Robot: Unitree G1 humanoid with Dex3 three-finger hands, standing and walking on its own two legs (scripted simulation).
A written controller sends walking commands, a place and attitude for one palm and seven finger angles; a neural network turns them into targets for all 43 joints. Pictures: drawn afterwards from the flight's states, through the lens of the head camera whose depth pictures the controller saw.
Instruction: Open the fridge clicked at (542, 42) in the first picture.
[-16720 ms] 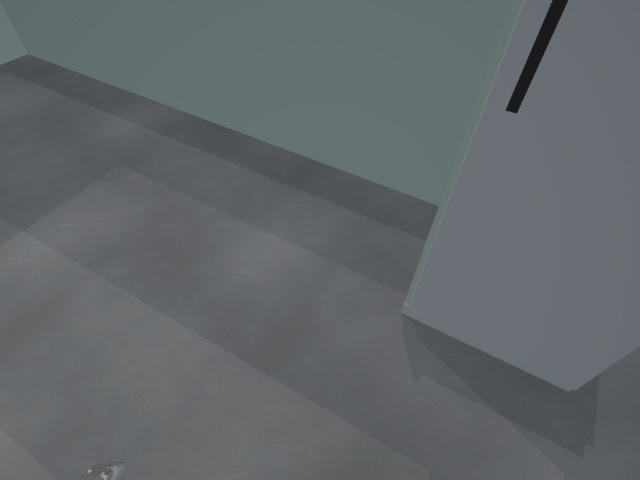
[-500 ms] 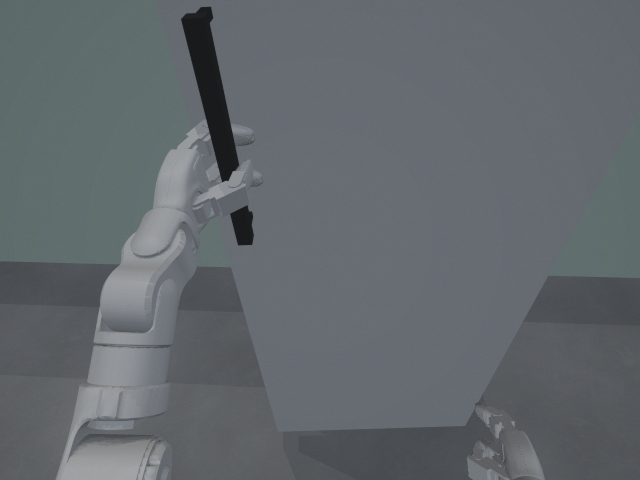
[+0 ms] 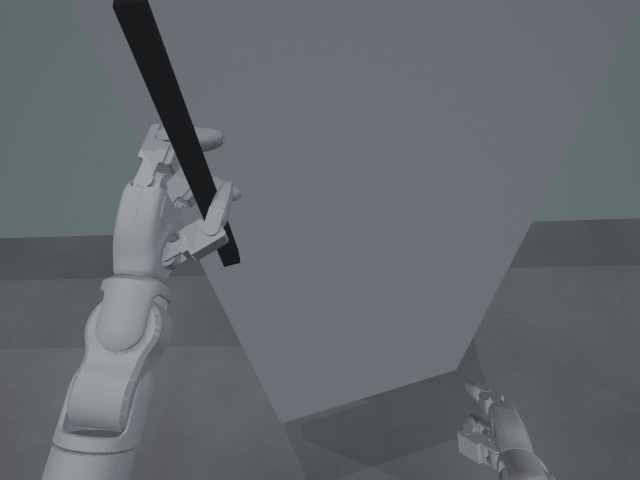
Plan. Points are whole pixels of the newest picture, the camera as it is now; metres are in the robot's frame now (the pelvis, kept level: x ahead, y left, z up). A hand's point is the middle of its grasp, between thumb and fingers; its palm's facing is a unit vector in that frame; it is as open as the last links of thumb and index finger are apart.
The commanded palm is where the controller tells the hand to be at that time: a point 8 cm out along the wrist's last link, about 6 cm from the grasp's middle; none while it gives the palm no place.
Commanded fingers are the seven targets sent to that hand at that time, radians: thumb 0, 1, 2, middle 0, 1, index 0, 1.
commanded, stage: walk backward, drawing the door open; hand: left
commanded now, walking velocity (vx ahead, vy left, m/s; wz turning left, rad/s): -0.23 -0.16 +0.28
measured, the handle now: (194, 155) +0.36 +0.13 +0.26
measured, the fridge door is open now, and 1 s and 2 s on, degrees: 16 30 55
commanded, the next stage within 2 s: none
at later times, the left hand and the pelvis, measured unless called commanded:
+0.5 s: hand (232, 283) +0.24 +0.08 +0.21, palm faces +0.01 -0.96 -0.27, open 7.6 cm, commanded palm +0.22 +0.13 +0.22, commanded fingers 0.00 0.90 0.90 -0.45 -1.40 -0.45 -1.40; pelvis -0.09 -0.02 -0.01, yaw +6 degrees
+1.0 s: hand (277, 321) +0.21 +0.04 +0.21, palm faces +0.32 -0.92 -0.24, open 7.8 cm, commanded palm +0.17 +0.08 +0.22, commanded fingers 0.00 0.90 0.90 -0.45 -1.40 -0.45 -1.40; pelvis -0.06 -0.17 -0.02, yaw +29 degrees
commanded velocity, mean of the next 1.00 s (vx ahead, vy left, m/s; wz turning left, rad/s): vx -0.13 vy -0.34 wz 0.60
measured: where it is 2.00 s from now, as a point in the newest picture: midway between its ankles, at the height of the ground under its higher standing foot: outside the picture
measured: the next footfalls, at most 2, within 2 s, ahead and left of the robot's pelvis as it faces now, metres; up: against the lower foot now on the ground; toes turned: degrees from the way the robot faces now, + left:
left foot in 0.74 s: -0.10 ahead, +0.09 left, +0.00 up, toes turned +21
right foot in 0.96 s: +0.08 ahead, -0.24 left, +0.00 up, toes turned +27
